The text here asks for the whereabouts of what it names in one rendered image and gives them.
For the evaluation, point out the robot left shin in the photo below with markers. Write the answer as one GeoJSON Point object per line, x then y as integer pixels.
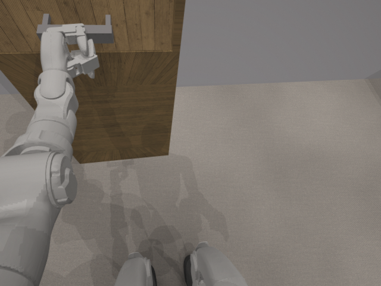
{"type": "Point", "coordinates": [134, 255]}

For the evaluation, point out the robot left forearm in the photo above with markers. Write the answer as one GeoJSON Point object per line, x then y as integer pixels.
{"type": "Point", "coordinates": [53, 125]}

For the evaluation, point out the cabinet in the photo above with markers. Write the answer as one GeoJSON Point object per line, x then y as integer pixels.
{"type": "Point", "coordinates": [126, 111]}

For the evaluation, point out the right robot thigh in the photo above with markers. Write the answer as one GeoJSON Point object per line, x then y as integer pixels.
{"type": "Point", "coordinates": [214, 268]}

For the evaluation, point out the robot left upper arm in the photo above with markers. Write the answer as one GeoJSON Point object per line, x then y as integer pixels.
{"type": "Point", "coordinates": [33, 189]}

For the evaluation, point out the handle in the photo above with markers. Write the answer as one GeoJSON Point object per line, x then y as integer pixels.
{"type": "Point", "coordinates": [98, 33]}

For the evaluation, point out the drawer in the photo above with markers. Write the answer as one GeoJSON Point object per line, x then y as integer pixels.
{"type": "Point", "coordinates": [137, 24]}

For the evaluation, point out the robot left hand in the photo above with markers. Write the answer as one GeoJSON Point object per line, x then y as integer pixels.
{"type": "Point", "coordinates": [54, 53]}

